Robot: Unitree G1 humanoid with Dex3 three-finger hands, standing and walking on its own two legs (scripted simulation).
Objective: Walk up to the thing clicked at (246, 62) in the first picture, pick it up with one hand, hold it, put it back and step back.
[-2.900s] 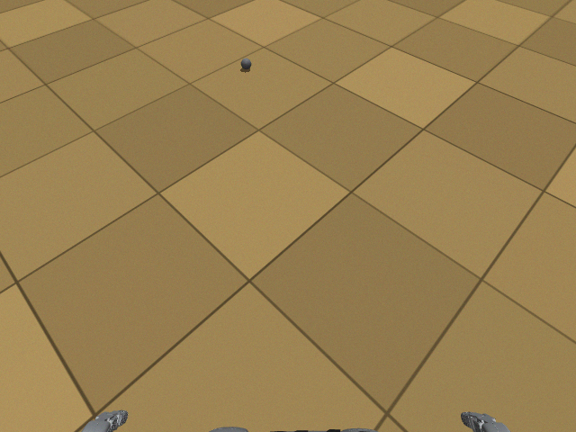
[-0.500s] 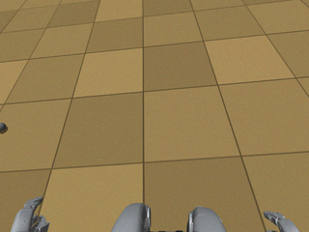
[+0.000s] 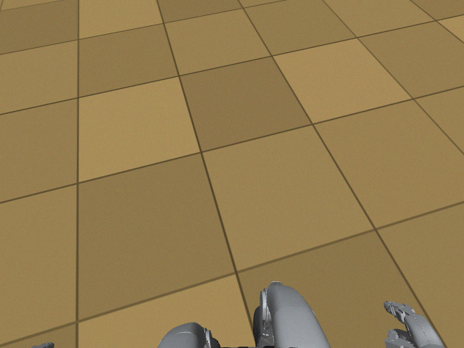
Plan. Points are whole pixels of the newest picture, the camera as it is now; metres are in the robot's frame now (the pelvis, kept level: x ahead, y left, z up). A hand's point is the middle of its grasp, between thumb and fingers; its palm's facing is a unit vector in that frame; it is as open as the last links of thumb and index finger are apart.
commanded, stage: walk up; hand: left
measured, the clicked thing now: out of the picture +0.51 +1.22 -0.72
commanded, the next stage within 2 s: none
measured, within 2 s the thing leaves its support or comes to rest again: neither
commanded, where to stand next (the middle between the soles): +0.06 +1.21 m, yaw -31 degrees
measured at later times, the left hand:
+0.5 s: hand out of the picture +0.18 +0.57 -0.14, palm faces -0.14 -0.77 -0.62, open 7.4 cm
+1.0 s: hand out of the picture +0.24 +0.77 -0.14, palm faces -0.23 -0.76 -0.61, open 7.4 cm
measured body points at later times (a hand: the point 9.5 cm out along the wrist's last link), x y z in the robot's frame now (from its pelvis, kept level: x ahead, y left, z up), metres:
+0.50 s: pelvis +0.07 +0.24 -0.03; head +0.11 +0.21 +0.42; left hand +0.19 +0.60 -0.10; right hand +0.13 -0.11 -0.12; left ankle +0.10 +0.35 -0.72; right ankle +0.10 +0.03 -0.68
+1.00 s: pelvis +0.10 +0.47 -0.04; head +0.13 +0.43 +0.41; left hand +0.25 +0.81 -0.10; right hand +0.14 +0.11 -0.14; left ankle +0.15 +0.63 -0.72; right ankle +0.15 +0.22 -0.72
